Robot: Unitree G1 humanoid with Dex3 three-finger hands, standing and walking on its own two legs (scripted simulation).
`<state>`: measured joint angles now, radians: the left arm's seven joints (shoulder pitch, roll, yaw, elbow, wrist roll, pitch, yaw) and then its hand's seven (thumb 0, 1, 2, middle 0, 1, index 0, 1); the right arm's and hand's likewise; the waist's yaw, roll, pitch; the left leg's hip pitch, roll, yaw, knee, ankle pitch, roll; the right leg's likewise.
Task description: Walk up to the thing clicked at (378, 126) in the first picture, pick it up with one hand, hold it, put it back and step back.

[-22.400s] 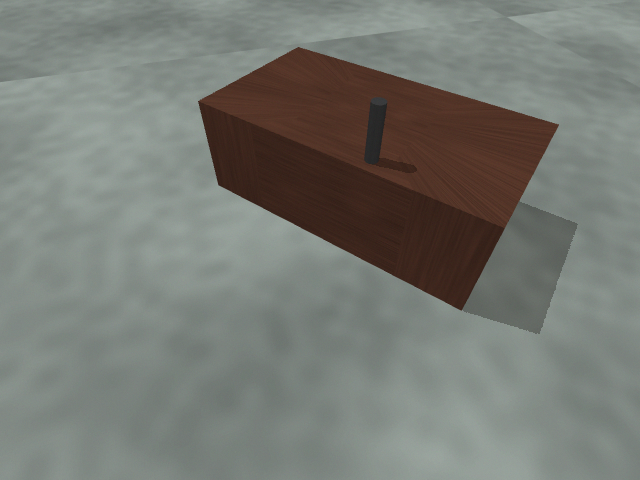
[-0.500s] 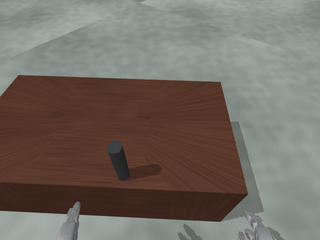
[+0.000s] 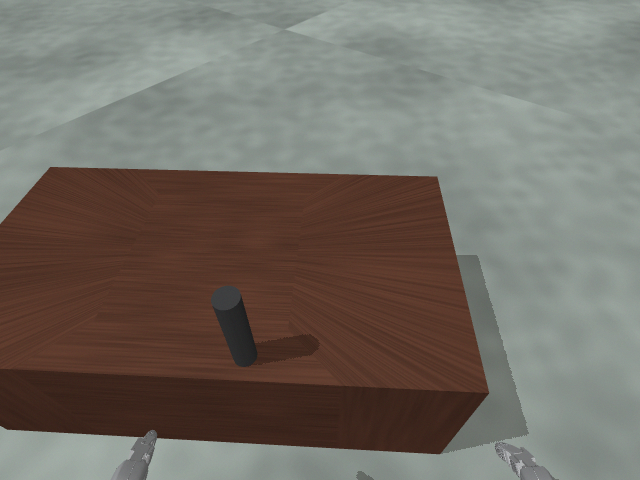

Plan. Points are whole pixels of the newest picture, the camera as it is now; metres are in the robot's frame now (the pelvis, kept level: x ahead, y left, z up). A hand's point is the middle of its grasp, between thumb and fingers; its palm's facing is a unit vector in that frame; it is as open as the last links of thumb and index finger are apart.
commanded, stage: home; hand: left
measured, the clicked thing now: (236, 329) +0.43 +0.18 -0.18
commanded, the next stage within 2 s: stand in 1.54 s
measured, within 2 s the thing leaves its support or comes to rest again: neither
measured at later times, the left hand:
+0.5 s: hand out of the picture +0.06 +0.24 -0.11, palm faces -0.01 -0.92 -0.38, open 17.5 cm
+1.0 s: hand out of the picture +0.03 +0.25 -0.12, palm faces +0.00 -0.93 -0.37, open 17.4 cm
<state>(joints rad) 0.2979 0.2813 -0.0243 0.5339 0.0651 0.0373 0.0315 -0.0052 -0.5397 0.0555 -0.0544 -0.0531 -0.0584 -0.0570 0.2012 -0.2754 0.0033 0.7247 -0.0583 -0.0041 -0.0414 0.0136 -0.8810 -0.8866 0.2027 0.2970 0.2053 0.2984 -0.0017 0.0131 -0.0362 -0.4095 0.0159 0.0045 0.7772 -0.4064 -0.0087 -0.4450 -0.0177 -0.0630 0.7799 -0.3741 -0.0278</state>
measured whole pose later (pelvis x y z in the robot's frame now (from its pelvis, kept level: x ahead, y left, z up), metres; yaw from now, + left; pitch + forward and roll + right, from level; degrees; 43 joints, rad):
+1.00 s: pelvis -0.01 -0.01 +0.04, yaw +1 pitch -3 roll +0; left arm 0.16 0.33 0.00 1.17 0.02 0.00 0.01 0.00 -0.53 0.06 -0.05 -0.06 -0.06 -0.06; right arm 0.18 -0.35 0.01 1.13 -0.02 0.01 -0.01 0.01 -0.90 -0.90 0.20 0.30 0.20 0.30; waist 0.01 0.04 0.04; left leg -0.11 0.02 -0.01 0.34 -0.18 -0.02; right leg -0.15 0.00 -0.08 0.35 -0.16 -0.03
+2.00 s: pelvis +0.02 +0.00 +0.04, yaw +0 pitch -2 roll +0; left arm 0.10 0.33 0.01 1.17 0.01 -0.01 0.00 0.00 0.21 0.70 -0.19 -0.28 -0.19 -0.28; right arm 0.13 -0.36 0.01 1.14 -0.01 -0.01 -0.01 0.01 -0.90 -0.89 0.20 0.30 0.20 0.30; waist 0.00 0.02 0.04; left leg -0.06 0.02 0.01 0.28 -0.19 -0.02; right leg -0.10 0.00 -0.06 0.31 -0.17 -0.02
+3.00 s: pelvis +0.02 +0.00 +0.04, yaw -1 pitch -2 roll +0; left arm 0.11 0.33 0.01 1.15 0.01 -0.02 0.00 0.01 0.90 0.90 -0.20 -0.30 -0.20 -0.30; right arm 0.13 -0.35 0.01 1.13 -0.01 -0.01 0.00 0.01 -0.90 -0.89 0.20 0.30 0.20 0.30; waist 0.00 0.02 0.04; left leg -0.06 0.02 0.02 0.28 -0.19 -0.02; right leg -0.11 0.00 -0.05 0.30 -0.16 -0.02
